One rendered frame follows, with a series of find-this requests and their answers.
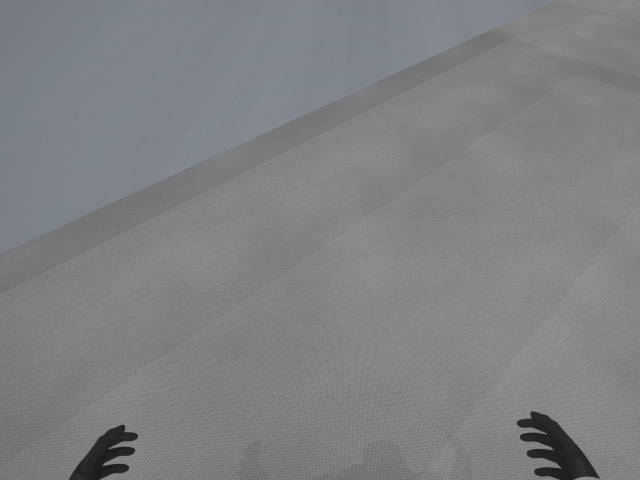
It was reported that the robot left hand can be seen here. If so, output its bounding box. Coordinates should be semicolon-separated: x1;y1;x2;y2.
69;425;138;480

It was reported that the robot right hand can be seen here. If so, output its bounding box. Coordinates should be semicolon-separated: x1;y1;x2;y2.
517;411;600;480

